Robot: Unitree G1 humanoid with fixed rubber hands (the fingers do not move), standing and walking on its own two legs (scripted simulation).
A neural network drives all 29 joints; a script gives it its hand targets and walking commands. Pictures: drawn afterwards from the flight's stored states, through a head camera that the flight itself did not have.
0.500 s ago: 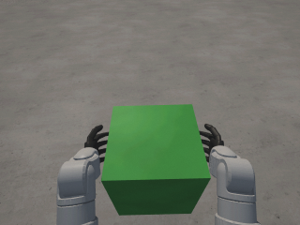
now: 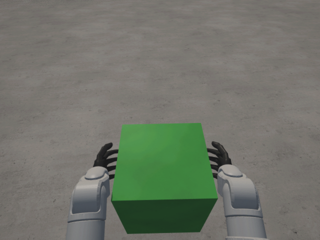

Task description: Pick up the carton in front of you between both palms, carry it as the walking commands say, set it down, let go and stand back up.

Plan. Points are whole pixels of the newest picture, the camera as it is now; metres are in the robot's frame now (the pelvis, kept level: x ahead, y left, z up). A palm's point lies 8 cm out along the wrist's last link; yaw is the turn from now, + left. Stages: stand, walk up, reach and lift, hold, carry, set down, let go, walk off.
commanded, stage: carry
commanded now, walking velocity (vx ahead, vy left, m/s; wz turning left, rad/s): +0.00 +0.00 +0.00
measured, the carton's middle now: (162, 180) +0.28 +0.00 -0.03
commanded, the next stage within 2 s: hold in 0.94 s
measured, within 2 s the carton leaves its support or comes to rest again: neither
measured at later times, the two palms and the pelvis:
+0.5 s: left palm (98, 178) +0.26 +0.16 +0.04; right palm (220, 176) +0.26 -0.14 +0.04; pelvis -0.03 +0.01 +0.00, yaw +0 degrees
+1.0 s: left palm (93, 183) +0.24 +0.16 +0.04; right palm (218, 180) +0.25 -0.13 +0.04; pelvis -0.04 +0.02 +0.01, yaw +2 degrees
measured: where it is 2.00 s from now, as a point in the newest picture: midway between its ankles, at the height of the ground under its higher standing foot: outside the picture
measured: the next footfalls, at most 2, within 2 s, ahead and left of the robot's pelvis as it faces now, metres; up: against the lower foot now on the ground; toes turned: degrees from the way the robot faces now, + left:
none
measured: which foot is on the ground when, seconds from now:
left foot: down 0.00-1.00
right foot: down 0.00-1.00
